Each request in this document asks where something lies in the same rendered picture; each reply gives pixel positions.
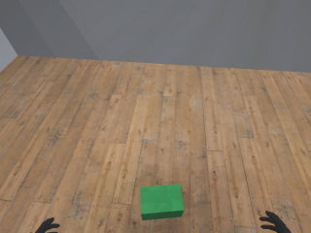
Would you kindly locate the carton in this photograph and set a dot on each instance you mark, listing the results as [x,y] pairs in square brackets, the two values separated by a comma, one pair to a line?
[161,201]

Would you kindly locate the right robot hand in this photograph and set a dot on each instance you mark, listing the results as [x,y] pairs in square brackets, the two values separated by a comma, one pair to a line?
[279,226]

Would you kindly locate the left robot hand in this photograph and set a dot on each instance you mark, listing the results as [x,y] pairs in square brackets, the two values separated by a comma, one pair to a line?
[46,225]

